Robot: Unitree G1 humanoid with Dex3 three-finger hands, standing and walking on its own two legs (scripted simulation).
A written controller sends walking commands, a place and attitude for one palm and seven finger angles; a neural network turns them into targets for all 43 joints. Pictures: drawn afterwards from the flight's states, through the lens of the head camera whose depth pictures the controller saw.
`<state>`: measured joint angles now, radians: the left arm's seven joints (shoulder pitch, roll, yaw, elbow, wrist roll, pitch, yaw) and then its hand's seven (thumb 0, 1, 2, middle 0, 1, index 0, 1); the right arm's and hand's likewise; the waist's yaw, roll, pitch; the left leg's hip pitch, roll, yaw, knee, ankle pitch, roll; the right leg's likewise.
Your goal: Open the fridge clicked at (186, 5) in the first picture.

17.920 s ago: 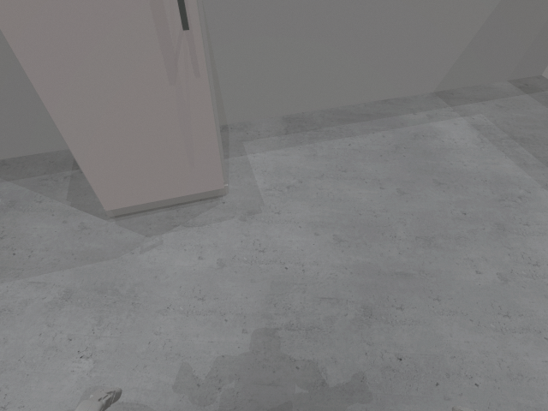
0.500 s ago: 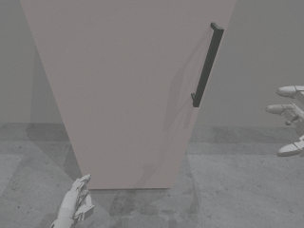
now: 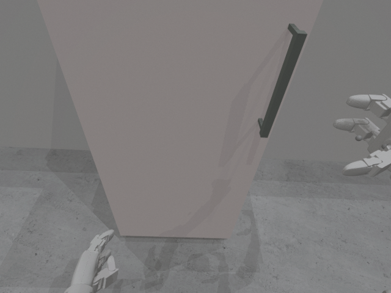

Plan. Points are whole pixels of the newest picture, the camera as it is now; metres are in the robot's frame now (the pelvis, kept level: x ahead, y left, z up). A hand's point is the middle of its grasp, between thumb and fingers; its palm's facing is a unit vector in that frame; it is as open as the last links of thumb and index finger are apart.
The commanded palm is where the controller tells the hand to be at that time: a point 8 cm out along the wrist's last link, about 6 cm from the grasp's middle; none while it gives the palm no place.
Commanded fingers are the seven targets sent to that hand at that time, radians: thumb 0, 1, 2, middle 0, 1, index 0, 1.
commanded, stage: move the hooked fingers beside the handle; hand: right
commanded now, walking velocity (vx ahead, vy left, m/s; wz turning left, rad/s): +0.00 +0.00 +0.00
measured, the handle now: (276, 87) +0.51 -0.16 +0.20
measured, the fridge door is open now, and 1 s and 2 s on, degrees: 0 0 0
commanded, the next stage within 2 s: feel for the door with the fingertips in 1.94 s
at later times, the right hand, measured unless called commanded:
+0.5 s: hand (343, 125) +0.37 -0.25 +0.21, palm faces +0.03 +1.00 -0.03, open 14.0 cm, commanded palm +0.34 -0.30 +0.22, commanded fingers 0.00 0.50 -0.30 0.30 1.20 0.30 1.20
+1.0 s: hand (320, 107) +0.42 -0.22 +0.22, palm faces -0.01 +1.00 -0.02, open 14.0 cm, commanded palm +0.40 -0.28 +0.21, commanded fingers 0.00 0.50 -0.30 0.30 1.20 0.30 1.20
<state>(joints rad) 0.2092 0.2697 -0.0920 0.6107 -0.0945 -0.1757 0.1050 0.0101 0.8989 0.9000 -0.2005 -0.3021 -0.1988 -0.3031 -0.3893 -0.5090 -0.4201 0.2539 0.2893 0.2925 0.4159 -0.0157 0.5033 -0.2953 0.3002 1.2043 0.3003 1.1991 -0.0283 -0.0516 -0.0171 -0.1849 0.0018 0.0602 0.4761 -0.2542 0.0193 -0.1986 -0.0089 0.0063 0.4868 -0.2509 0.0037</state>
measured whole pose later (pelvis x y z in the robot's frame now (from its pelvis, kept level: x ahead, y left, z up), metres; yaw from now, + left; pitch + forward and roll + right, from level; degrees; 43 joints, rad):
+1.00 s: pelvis +0.00 -0.01 +0.00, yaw +1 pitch +1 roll +1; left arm 0.29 0.27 -0.07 0.65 -0.09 -0.11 0.11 0.01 0.90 0.90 -0.20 -0.30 -0.20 -0.30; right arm -0.73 -0.49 -0.32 0.67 0.21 0.18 0.31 -0.02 0.50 -0.30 0.30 1.20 0.30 1.20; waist 0.03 -0.03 -0.03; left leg -0.24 0.00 0.05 0.45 -0.23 0.01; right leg -0.26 -0.01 -0.01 0.48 -0.24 -0.01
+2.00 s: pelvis +0.01 +0.00 +0.00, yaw +1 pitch +3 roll +0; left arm 0.31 0.27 -0.05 0.64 -0.08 -0.07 0.10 0.01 0.90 0.90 -0.20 -0.30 -0.20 -0.30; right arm -0.78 -0.47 -0.32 0.75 0.19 0.10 0.28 -0.02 0.50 -0.30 0.30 1.20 0.30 1.20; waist 0.04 -0.03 -0.04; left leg -0.26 -0.01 0.04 0.47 -0.25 0.02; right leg -0.27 -0.02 -0.01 0.49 -0.26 0.00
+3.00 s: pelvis +0.01 -0.01 +0.00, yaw +2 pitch +3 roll +1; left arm 0.35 0.27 -0.03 0.68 -0.07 -0.07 0.09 0.01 0.90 0.90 -0.20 -0.30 -0.20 -0.30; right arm -0.87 -0.43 -0.31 0.85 0.16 0.09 0.20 -0.02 0.50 -0.30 0.31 1.21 0.30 1.20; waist 0.06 -0.02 -0.05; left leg -0.28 -0.01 0.03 0.46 -0.24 0.01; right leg -0.29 -0.02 -0.03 0.49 -0.26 0.00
